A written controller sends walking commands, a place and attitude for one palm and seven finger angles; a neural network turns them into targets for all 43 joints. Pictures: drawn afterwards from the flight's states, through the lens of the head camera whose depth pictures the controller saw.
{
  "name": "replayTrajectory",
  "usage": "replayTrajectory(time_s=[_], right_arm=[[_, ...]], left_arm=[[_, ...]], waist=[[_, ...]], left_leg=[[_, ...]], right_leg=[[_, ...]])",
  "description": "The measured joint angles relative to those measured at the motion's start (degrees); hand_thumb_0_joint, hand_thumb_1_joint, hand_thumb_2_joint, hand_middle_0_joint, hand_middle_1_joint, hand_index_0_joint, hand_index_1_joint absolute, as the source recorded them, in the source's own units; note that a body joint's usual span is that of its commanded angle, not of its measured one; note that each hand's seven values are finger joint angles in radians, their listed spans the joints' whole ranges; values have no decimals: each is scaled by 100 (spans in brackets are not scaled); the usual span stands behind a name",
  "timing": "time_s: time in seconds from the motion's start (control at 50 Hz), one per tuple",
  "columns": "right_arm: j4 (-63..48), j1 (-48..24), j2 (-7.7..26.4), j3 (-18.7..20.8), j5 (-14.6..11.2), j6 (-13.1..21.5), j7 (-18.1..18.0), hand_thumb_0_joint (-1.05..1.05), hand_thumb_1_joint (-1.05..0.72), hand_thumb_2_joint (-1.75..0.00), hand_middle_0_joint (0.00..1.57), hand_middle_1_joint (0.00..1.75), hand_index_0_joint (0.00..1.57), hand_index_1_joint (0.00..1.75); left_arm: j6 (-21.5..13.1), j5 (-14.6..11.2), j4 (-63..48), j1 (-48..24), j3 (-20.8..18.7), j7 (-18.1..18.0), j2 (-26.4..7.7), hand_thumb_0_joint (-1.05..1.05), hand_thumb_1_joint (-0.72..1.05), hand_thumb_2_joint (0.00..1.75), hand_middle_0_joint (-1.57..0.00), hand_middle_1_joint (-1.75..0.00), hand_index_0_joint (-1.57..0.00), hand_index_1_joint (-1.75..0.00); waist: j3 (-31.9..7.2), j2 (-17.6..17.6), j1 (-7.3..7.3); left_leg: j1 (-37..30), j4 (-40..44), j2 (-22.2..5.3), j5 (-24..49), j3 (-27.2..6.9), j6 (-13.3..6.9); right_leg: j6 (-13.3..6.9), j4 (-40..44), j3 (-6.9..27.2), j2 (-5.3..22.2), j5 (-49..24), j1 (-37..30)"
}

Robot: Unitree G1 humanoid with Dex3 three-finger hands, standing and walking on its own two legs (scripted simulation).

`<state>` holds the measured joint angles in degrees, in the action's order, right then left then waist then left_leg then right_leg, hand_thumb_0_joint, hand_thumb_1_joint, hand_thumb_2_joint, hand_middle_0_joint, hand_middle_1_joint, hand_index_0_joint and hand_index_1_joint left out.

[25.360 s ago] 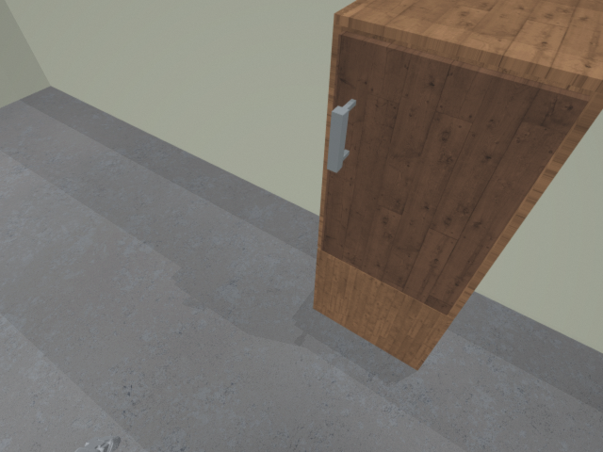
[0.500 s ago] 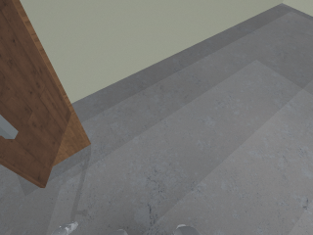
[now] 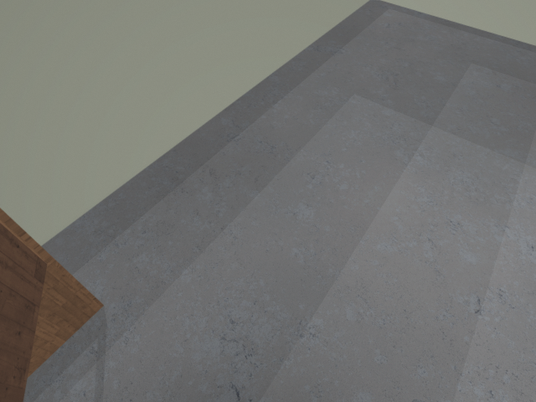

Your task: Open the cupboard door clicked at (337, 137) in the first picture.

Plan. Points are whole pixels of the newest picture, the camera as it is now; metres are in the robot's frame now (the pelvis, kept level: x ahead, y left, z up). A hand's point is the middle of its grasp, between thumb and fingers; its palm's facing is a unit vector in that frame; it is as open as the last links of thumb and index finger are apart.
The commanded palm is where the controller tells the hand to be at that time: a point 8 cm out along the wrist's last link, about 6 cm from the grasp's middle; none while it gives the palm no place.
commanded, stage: walk to a spot facing it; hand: left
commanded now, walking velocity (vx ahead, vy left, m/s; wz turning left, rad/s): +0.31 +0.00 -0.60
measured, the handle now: out of the picture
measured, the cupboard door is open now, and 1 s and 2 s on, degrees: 50 50 50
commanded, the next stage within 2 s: turn to face it in 1.28 s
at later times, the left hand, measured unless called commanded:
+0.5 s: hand (235, 292) +0.33 +0.08 -0.15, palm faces -0.30 -0.93 -0.20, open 7.4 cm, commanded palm none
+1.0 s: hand (297, 199) +0.58 -0.04 -0.16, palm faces -0.45 -0.87 -0.20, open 7.4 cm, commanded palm none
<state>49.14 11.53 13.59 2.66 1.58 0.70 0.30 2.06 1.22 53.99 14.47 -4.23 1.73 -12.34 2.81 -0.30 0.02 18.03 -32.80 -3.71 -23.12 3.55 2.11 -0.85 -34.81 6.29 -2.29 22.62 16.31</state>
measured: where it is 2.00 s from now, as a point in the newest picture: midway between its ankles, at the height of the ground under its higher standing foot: (357, 270)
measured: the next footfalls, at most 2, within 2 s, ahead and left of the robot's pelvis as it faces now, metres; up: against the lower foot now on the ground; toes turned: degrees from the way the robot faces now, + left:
right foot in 0.34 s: +0.20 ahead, -0.18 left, +0.00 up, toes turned -18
left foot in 0.64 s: +0.40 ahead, +0.03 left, +0.00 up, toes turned -13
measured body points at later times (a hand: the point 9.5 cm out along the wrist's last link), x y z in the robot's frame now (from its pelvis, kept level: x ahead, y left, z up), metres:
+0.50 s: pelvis +0.17 -0.07 +0.01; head +0.22 -0.08 +0.45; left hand +0.35 +0.13 -0.14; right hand +0.10 -0.32 -0.14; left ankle +0.19 +0.09 -0.66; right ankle +0.16 -0.17 -0.73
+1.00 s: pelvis +0.39 -0.16 -0.01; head +0.42 -0.19 +0.44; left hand +0.60 +0.01 -0.14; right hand +0.23 -0.35 -0.16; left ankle +0.37 +0.03 -0.71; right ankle +0.39 -0.27 -0.73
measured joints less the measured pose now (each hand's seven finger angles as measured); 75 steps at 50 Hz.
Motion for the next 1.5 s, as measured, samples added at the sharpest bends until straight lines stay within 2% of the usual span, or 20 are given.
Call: replayTrajectory(time_s=[0.04, 0.12, 0.2, 0.3, 0.36, 0.4, 0.44, 0.52, 0.62, 0.7, 0.78, 0.94, 0.98, 1.02, 1.08, 1.2, 1.28, 1.32, 1.4, 1.5], right_arm=[[5, 34, -46, -37, 74, 158, -70, 1, -91, -90, 21, 30, 20, 30], [160, 427, -201, -133, 114, 241, -81, 0, -91, -90, 21, 30, 20, 30], [435, 807, -213, -152, 116, 220, -77, 0, -90, -90, 21, 30, 20, 30], [695, 1207, -128, -110, 122, 130, -48, 1, -90, -90, 21, 30, 20, 30], [864, 1363, -112, -115, 8, -5, -10, 1, -90, -90, 21, 30, 20, 30], [973, 1098, -33, -64, -32, -140, -10, 1, -90, -90, 21, 30, 20, 30], [952, 797, -1, -14, -12, -173, -15, 1, -91, -90, 21, 30, 20, 30], [650, 327, -100, 18, 24, -66, 27, 1, -91, -90, 20, 30, 19, 30], [386, 16, -238, -16, 29, 153, 87, 1, -91, -90, 20, 30, 19, 30], [304, 11, -303, -77, 131, 368, 15, 0, -91, -90, 20, 30, 19, 30], [452, 327, -504, -109, 133, 420, -72, 0, -92, -90, 21, 30, 20, 30], [961, 971, -267, -52, 117, 212, -9, 0, -93, -90, 21, 30, 20, 30], [1078, 1161, -250, -55, 55, 120, 23, 0, -92, -90, 21, 30, 20, 30], [1264, 1055, -174, -25, 9, -36, 40, 1, -92, -90, 21, 30, 20, 30], [1333, 751, -139, 28, 11, -105, 30, 1, -92, -90, 20, 30, 19, 30], [953, 158, -298, 40, 20, 53, 99, 1, -91, -90, 20, 30, 19, 30], [774, -179, -317, -16, 27, 223, 124, 1, -91, -90, 20, 30, 19, 30], [699, -295, -328, -31, 82, 352, 77, 1, -91, -90, 20, 30, 19, 30], [654, -165, -509, -91, 109, 410, -19, 0, -91, -90, 20, 30, 19, 30], [917, 226, -354, -29, 60, 302, -131, -1, -95, -90, 21, 30, 20, 30]], left_arm=[[69, -6, 82, -2, -49, 54, -45, 1, 90, 90, -20, -30, -20, -30], [71, 49, 105, -238, -132, 183, -173, 1, 91, 90, -20, -30, -20, -30], [26, 28, -50, -575, -87, 272, -147, 1, 91, 90, -19, -30, -20, -30], [-32, 30, -157, -1000, -28, 303, -156, 1, 91, 90, -19, -30, -20, -30], [-297, 6, -274, -1171, -29, 231, -232, 1, 91, 90, -19, -30, -20, -30], [-374, -54, -282, -1168, -12, 104, -140, 1, 91, 90, -19, -30, -20, -30], [-360, -47, -231, -1025, 26, 6, -56, 0, 91, 90, -19, -30, -20, -30], [-320, 9, 32, -660, 67, -28, 69, 0, 91, 90, -20, -30, -20, -30], [-315, -9, 282, -277, 8, 7, 87, 0, 93, 90, -20, -30, -20, -30], [-228, -14, 406, -40, -24, 23, 23, 0, 92, 90, -20, -30, -20, -30], [-199, 44, 444, -268, -79, 69, -65, 1, 92, 90, -20, -30, -20, -30], [-257, 36, 197, -710, 29, 186, 90, 1, 91, 90, -19, -30, -20, -30], [-385, 49, 139, -759, 28, 171, 47, 1, 91, 90, -19, -30, -20, -30], [-478, -9, 156, -803, 20, 79, 137, 1, 91, 90, -19, -30, -20, -30], [-490, -26, 236, -606, 47, -69, 242, 0, 91, 90, -20, -30, -20, -30], [-525, -22, 639, -74, 3, -115, 130, 0, 94, 90, -20, -30, -20, -30], [-491, -55, 864, 268, 32, -77, 128, 0, 93, 90, -20, -30, -20, -30], [-416, -70, 923, 420, 39, -74, 133, 0, 92, 90, -20, -30, -20, -30], [-253, -24, 973, 221, 29, -70, 62, 1, 92, 90, -20, -30, -20, -30], [-311, -20, 618, -365, 84, -18, 201, 1, 91, 90, -19, -30, -20, -30]], waist=[[25, -28, -28], [62, -143, -13], [142, -28, -29], [240, 97, -250], [285, -19, -277], [419, 87, -302], [418, 124, -333], [247, -7, -326], [100, -86, -158], [-36, -61, -111], [-61, -177, -60], [70, 90, -172], [60, 15, -180], [174, 134, -159], [175, 153, -173], [20, -81, -91], [46, -64, 27], [36, -44, 42], [6, -199, 30], [43, 34, -65]], left_leg=[[34, -184, -71, 458, 111, -136], [-446, 248, -208, 479, 370, -89], [-997, 813, -404, 530, 645, 46], [-1454, 668, -664, 66, 998, 311], [-845, -1277, -775, -544, 788, 220], [-66, -2914, -664, -649, 222, 138], [546, -3418, -589, -347, 13, 131], [1085, -2418, -495, 244, 23, 141], [710, -442, -265, 904, 142, 122], [431, -349, -264, 955, 264, -172], [-87, 121, -210, 763, 464, -45], [-1142, 703, -426, 372, 805, 218], [-977, -164, -487, -91, 800, 173], [-379, -1810, -489, -516, 352, 57], [437, -2870, -424, -288, 94, 23], [877, -1131, -350, 512, 208, 68], [503, 160, -203, 1160, 351, -40], [457, -32, -246, 1492, 387, -232], [127, -186, -188, 799, 593, -194], [-370, 366, -162, 835, 405, -78]], right_leg=[[10, -1196, -190, 45, 561, 470], [119, -2720, -671, 380, 32, 1330], [161, -1886, -1010, 619, -419, 1561], [13, -481, -1340, 533, -581, 1163], [-298, -142, -1258, 484, -894, 817], [-244, -364, -1234, 379, -762, 724], [-168, -96, -1158, 277, -711, 465], [-115, 605, -887, 186, -831, -53], [-3, 715, -603, 146, -482, -556], [-85, -1517, -553, 139, 415, 78], [-28, -3161, -718, 420, -207, 1083], [-14, -279, -1260, 583, -768, 928], [-179, 70, -1229, 563, -949, 693], [-219, -241, -1292, 467, -770, 596], [-181, 165, -1301, 338, -602, 130], [-136, 1116, -1095, 244, -619, -745], [7, 873, -950, 218, -113, -1140], [-11, -358, -890, 217, 383, -781], [-30, -2954, -837, 354, 331, 451], [148, -1213, -1105, 608, -216, 693]])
